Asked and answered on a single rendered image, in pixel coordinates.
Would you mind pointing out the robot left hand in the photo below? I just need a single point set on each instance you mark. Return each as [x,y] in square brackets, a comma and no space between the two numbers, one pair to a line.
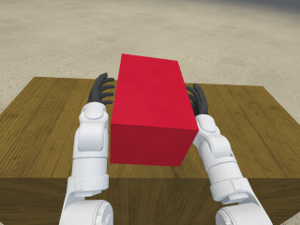
[96,94]

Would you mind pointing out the robot left upper arm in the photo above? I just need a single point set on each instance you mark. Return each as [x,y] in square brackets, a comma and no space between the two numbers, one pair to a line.
[87,212]

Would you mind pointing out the carton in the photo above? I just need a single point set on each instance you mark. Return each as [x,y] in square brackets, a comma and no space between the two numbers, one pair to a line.
[153,122]

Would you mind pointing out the pedestal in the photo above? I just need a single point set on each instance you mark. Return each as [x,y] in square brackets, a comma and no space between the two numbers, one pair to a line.
[37,132]

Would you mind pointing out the left robot forearm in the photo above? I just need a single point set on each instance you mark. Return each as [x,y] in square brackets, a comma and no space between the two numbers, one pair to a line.
[90,151]

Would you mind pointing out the robot right hand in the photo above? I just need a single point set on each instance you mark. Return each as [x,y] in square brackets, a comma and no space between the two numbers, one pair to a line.
[198,104]

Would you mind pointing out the right robot forearm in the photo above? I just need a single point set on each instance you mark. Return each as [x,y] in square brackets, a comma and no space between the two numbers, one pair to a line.
[227,183]

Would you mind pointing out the robot right upper arm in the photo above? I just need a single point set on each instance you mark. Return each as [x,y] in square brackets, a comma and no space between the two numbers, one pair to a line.
[242,214]

